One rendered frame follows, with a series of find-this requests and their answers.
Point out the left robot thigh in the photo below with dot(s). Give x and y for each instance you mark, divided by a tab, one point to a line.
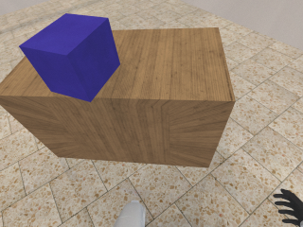
132	215

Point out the carton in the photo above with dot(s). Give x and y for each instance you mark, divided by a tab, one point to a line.
75	55

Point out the pedestal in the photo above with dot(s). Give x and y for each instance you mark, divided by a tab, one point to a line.
167	103

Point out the robot right hand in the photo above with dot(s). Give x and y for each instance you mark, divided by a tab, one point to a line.
292	201

